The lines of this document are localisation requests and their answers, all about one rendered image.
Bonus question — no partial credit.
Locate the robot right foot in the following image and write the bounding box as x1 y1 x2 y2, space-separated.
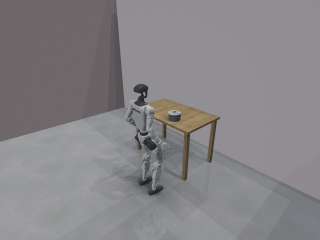
148 185 163 196

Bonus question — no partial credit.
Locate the robot right upper arm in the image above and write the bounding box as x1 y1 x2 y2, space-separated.
145 105 155 133

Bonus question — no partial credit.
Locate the robot torso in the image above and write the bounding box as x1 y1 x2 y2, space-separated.
132 99 151 145

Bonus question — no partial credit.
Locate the robot left upper arm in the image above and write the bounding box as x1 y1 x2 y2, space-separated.
125 100 136 122

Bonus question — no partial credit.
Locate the robot right forearm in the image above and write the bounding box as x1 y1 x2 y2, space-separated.
149 127 164 147

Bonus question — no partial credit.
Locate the table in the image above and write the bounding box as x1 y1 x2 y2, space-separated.
136 98 220 181

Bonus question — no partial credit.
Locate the right robot hand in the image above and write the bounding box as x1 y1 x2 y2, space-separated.
161 142 171 154

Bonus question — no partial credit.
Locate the robot left forearm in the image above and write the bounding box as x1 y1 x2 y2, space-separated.
128 119 136 127

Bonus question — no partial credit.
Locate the lid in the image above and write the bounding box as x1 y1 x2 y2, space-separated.
168 110 181 116

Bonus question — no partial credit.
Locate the pot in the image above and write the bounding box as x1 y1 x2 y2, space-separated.
168 114 181 122

